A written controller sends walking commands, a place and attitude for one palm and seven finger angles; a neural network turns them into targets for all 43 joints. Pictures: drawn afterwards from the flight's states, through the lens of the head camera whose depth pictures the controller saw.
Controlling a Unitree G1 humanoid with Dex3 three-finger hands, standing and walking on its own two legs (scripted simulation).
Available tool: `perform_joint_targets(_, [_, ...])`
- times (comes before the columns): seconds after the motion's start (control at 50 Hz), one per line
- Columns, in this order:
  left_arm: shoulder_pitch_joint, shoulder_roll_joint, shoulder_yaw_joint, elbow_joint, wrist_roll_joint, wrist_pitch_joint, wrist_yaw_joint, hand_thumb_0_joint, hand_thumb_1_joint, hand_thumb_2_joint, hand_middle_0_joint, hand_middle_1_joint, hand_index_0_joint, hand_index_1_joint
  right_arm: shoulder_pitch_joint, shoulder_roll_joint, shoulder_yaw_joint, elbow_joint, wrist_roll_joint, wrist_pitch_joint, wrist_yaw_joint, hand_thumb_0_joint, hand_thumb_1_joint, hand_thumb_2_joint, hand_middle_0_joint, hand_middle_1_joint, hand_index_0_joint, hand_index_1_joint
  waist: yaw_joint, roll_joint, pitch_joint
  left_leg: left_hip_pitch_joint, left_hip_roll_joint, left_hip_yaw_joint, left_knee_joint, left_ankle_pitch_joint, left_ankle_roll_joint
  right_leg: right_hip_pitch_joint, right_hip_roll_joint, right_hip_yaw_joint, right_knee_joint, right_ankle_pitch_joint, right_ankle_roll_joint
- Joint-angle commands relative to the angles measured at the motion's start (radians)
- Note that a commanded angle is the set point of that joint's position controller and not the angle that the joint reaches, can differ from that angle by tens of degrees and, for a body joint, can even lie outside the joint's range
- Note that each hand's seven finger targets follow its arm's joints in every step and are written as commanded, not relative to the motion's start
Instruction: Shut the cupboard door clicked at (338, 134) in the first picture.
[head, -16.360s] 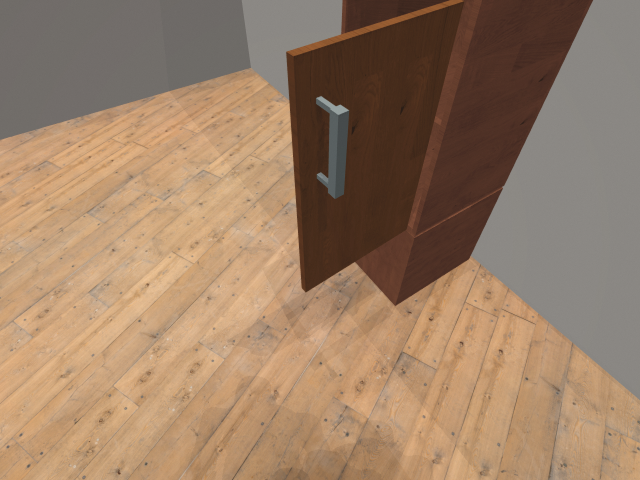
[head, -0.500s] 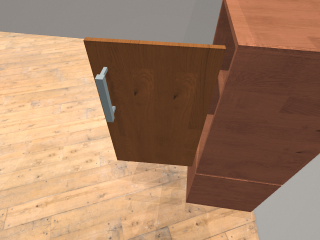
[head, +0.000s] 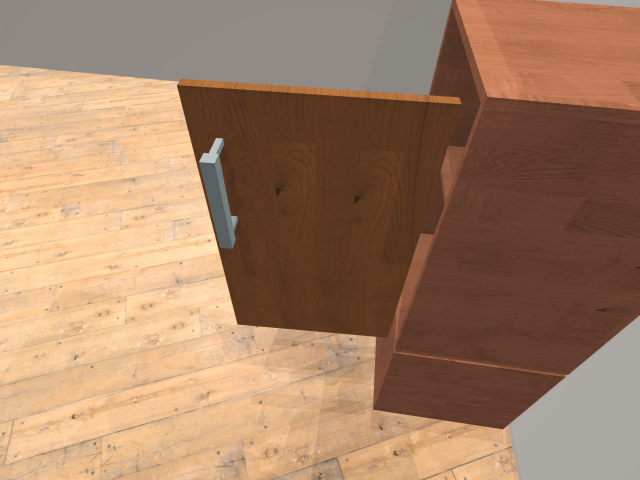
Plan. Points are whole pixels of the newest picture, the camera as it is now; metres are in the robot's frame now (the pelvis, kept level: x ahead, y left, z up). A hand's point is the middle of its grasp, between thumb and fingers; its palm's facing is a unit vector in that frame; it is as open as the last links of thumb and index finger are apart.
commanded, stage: look again from close up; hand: left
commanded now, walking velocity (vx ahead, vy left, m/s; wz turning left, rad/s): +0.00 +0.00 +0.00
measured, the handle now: (223, 196) +0.48 +0.18 +0.09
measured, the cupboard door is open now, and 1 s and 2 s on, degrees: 93 93 93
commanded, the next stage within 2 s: raise the hand and make a fist in 0.38 s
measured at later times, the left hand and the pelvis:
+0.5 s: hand out of the picture -0.01 +0.16 -0.18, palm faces +0.02 -0.99 -0.16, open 7.4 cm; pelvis +0.00 +0.00 +0.00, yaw +0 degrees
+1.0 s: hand out of the picture +0.12 +0.17 -0.04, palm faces +0.12 -0.99 -0.04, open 5.7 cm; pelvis -0.03 -0.04 -0.08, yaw +5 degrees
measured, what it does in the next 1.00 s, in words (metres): lowers itself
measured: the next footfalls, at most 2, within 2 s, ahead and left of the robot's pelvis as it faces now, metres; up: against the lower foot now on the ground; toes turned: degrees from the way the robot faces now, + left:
none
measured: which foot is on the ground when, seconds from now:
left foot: down 0.00-1.00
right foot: down 0.00-1.00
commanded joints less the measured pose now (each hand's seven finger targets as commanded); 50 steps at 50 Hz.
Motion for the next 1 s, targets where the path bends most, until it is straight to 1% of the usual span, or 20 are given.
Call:
perform_joint_targets(0.0, [0.068, 0.081, 0.012, -0.029, -0.004, -0.010, 0.006, 0.000, 0.900, 0.900, -0.200, -0.300, -0.200, -0.300, 0.072, -0.098, -0.018, -0.018, -0.001, -0.013, -0.006, 0.000, -0.900, -0.900, 0.200, 0.300, 0.200, 0.300, -0.008, 0.013, 0.057, -0.080, 0.141, -0.138, -0.122, 0.107, -0.017, 0.005, -0.064, 0.086, -0.055, 0.108, -0.047])
perform_joint_targets(0.3, [0.082, 0.074, 0.013, -0.026, -0.004, -0.010, 0.008, 0.000, 0.900, 0.900, -0.200, -0.300, -0.200, -0.300, 0.081, -0.086, -0.018, -0.003, 0.001, -0.015, -0.009, 0.000, -0.900, -0.900, 0.200, 0.300, 0.200, 0.300, -0.006, 0.012, 0.055, -0.063, 0.142, -0.131, -0.116, 0.153, -0.018, 0.014, -0.066, 0.088, -0.058, 0.140, -0.048])
perform_joint_targets(0.44, [0.083, 0.071, 0.012, -0.028, -0.003, -0.009, 0.008, 0.000, 0.900, 0.900, -0.200, -0.300, -0.200, -0.300, 0.083, -0.079, -0.019, -0.002, 0.002, -0.010, -0.008, 0.000, -0.900, -0.900, 0.200, 0.300, 0.200, 0.300, -0.006, 0.000, 0.092, -0.090, 0.142, -0.133, -0.135, 0.069, -0.018, -0.010, -0.062, 0.094, -0.071, 0.091, -0.048])
perform_joint_targets(0.46, [0.110, 0.115, 0.010, 0.007, 0.012, -0.021, 0.044, 0.000, 0.900, 0.900, -0.200, -0.300, -0.200, -0.300, -0.013, -0.129, -0.023, -0.083, 0.010, -0.019, -0.001, 0.000, -0.900, -0.900, 0.200, 0.300, 0.200, 0.300, 0.017, 0.003, 0.078, -0.137, 0.175, -0.105, 0.058, 0.339, -0.044, -0.024, -0.104, 0.098, -0.015, 0.372, -0.037])
perform_joint_targets(0.48, [-0.781, 0.607, 0.334, -1.662, -0.127, -0.276, 0.035, 0.000, 0.900, 0.900, -0.200, -0.300, -0.200, -0.300, 0.085, -0.358, -0.065, -0.426, 0.011, -0.207, -0.097, 0.000, -0.900, -0.900, 0.200, 0.300, 0.200, 0.300, -0.195, 0.035, -0.361, 0.123, 0.131, -0.192, 0.028, 0.500, -0.056, 0.021, 0.040, 0.008, 0.142, 0.259, -0.010])
perform_joint_targets(0.5, [-0.125, 0.202, 0.018, -1.389, -0.136, -0.200, 0.044, 0.000, 0.900, 0.900, -0.218, -0.320, -0.218, -0.320, -0.004, -0.218, -0.007, -0.387, 0.062, -0.286, -0.097, 0.000, -0.900, -0.900, 0.200, 0.300, 0.200, 0.300, -0.041, 0.332, -0.498, 0.222, 0.107, -0.153, 0.050, 0.554, -0.083, -0.081, 0.086, -0.020, 0.181, -0.001, -0.042])
perform_joint_targets(0.52, [0.113, 0.014, -0.044, -1.299, -0.175, -0.046, 0.058, 0.000, 0.900, 0.900, -0.237, -0.340, -0.237, -0.340, -0.052, -0.191, -0.011, -0.403, 0.044, -0.331, -0.076, 0.000, -0.900, -0.900, 0.200, 0.300, 0.200, 0.300, -0.012, 0.382, -0.350, 0.083, 0.112, -0.171, -0.004, 0.562, -0.129, -0.099, 0.069, -0.038, 0.196, -0.068, -0.045])
perform_joint_targets(0.54, [0.097, -0.036, -0.100, -1.171, -0.182, -0.007, 0.068, 0.000, 0.900, 0.900, -0.255, -0.360, -0.255, -0.360, -0.036, -0.185, -0.016, -0.365, 0.063, -0.362, -0.062, 0.000, -0.900, -0.900, 0.200, 0.300, 0.200, 0.300, -0.040, 0.198, -0.104, -0.091, 0.097, -0.190, -0.013, 0.366, -0.120, -0.170, 0.045, -0.040, 0.187, -0.088, -0.033])
perform_joint_targets(0.56, [-0.001, -0.016, -0.083, -1.212, -0.192, -0.043, 0.065, 0.000, 0.900, 0.900, -0.273, -0.380, -0.273, -0.380, -0.030, -0.231, -0.046, -0.397, 0.060, -0.381, -0.045, 0.000, -0.900, -0.900, 0.200, 0.300, 0.200, 0.300, -0.074, 0.135, 0.022, -0.175, 0.083, -0.201, 0.027, 0.164, -0.102, -0.199, 0.036, -0.043, 0.121, -0.067, -0.033])
perform_joint_targets(0.58, [0.003, 0.019, -0.047, -1.184, -0.179, -0.092, 0.054, 0.000, 0.900, 0.900, -0.292, -0.400, -0.292, -0.400, -0.039, -0.244, -0.057, -0.439, 0.046, -0.395, -0.036, 0.000, -0.900, -0.900, 0.200, 0.300, 0.200, 0.300, -0.083, 0.041, 0.056, -0.257, 0.060, -0.211, 0.071, 0.031, -0.082, -0.227, 0.028, -0.048, 0.089, -0.061, -0.035])
perform_joint_targets(0.6, [0.006, 0.045, -0.005, -1.121, -0.172, -0.150, 0.035, 0.000, 0.900, 0.900, -0.310, -0.420, -0.310, -0.420, -0.035, -0.254, -0.066, -0.465, 0.034, -0.397, -0.024, 0.000, -0.900, -0.900, 0.200, 0.300, 0.200, 0.300, -0.098, -0.118, 0.074, -0.340, 0.050, -0.224, 0.109, -0.081, -0.075, -0.298, 0.031, -0.061, 0.109, -0.135, -0.035])
perform_joint_targets(0.66, [0.273, -0.009, 0.040, -0.945, -0.222, -0.362, -0.118, 0.000, 0.900, 0.900, -0.365, -0.480, -0.365, -0.480, -0.074, -0.234, -0.093, -0.585, 0.024, -0.399, 0.012, 0.000, -0.900, -0.900, 0.200, 0.300, 0.200, 0.300, 0.004, -0.304, -0.002, -0.499, 0.010, -0.153, 0.268, -0.140, -0.079, -0.387, 0.030, -0.048, 0.205, -0.326, -0.045])
perform_joint_targets(0.7, [0.315, 0.047, 0.113, -0.949, -0.264, -0.528, -0.260, 0.000, 0.900, 0.900, -0.402, -0.520, -0.402, -0.520, -0.105, -0.245, -0.107, -0.648, 0.017, -0.373, 0.037, 0.000, -0.900, -0.900, 0.200, 0.300, 0.200, 0.300, 0.036, -0.260, -0.077, -0.596, -0.007, -0.120, 0.374, -0.133, -0.089, -0.396, 0.018, -0.006, 0.287, -0.334, -0.061])
perform_joint_targets(0.72, [0.302, 0.144, 0.198, -0.923, -0.263, -0.594, -0.330, 0.000, 0.900, 0.900, -0.420, -0.540, -0.420, -0.540, -0.103, -0.256, -0.118, -0.670, 0.019, -0.354, 0.050, 0.000, -0.900, -0.900, 0.200, 0.300, 0.200, 0.300, 0.042, -0.161, -0.099, -0.627, -0.010, -0.115, 0.425, -0.119, -0.093, -0.384, 0.004, 0.034, 0.328, -0.303, -0.080])
perform_joint_targets(0.74, [0.298, 0.189, 0.226, -0.965, -0.258, -0.623, -0.370, 0.000, 0.900, 0.900, -0.438, -0.560, -0.438, -0.560, -0.129, -0.258, -0.119, -0.720, 0.025, -0.339, 0.054, 0.000, -0.900, -0.900, 0.200, 0.300, 0.200, 0.300, 0.061, -0.093, -0.149, -0.660, -0.018, -0.105, 0.447, -0.122, -0.081, -0.379, 0.002, 0.048, 0.362, -0.292, -0.078])
perform_joint_targets(0.8, [0.264, 0.211, 0.247, -1.158, -0.288, -0.548, -0.376, 0.000, 0.900, 0.900, -0.493, -0.620, -0.493, -0.620, -0.174, -0.242, -0.113, -0.820, 0.044, -0.298, 0.043, 0.000, -0.900, -0.900, 0.200, 0.300, 0.200, 0.300, 0.087, 0.081, -0.265, -0.641, -0.021, -0.091, 0.452, -0.096, -0.058, -0.374, 0.022, 0.044, 0.425, -0.218, -0.069])
perform_joint_targets(0.84, [0.184, 0.229, 0.256, -1.329, -0.310, -0.505, -0.341, 0.000, 0.900, 0.900, -0.530, -0.660, -0.530, -0.660, -0.162, -0.230, -0.105, -0.852, 0.045, -0.276, 0.025, 0.000, -0.900, -0.900, 0.200, 0.300, 0.200, 0.300, 0.064, 0.118, -0.298, -0.628, -0.011, -0.106, 0.469, -0.103, -0.048, -0.377, 0.025, 0.069, 0.407, -0.244, -0.062])
perform_joint_targets(0.9, [0.083, 0.219, 0.217, -1.537, -0.299, -0.526, -0.283, 0.000, 0.900, 0.900, -0.585, -0.720, -0.585, -0.720, -0.106, -0.217, -0.094, -0.843, 0.037, -0.273, 0.002, 0.000, -0.900, -0.900, 0.200, 0.300, 0.200, 0.300, -0.009, 0.132, -0.317, -0.583, 0.011, -0.130, 0.525, -0.051, -0.033, -0.423, 0.036, 0.070, 0.402, -0.179, -0.051])
perform_joint_targets(0.92, [-0.004, 0.217, 0.183, -1.583, -0.302, -0.545, -0.288, 0.000, 0.900, 0.900, -0.603, -0.740, -0.603, -0.740, -0.089, -0.221, -0.082, -0.830, 0.030, -0.274, -0.007, 0.000, -0.900, -0.900, 0.200, 0.300, 0.200, 0.300, -0.046, 0.100, -0.295, -0.595, 0.015, -0.143, 0.551, -0.051, -0.027, -0.438, 0.042, 0.085, 0.403, -0.172, -0.048])
perform_joint_targets(0.98, [-0.002, 0.193, 0.129, -1.514, -0.300, -0.559, -0.338, 0.000, 0.900, 0.900, -0.658, -0.800, -0.658, -0.800, -0.076, -0.232, -0.073, -0.785, 0.035, -0.289, -0.024, 0.000, -0.900, -0.900, 0.200, 0.300, 0.200, 0.300, -0.083, 0.080, -0.262, -0.611, 0.028, -0.152, 0.588, -0.074, -0.025, -0.482, 0.043, 0.087, 0.389, -0.191, -0.038])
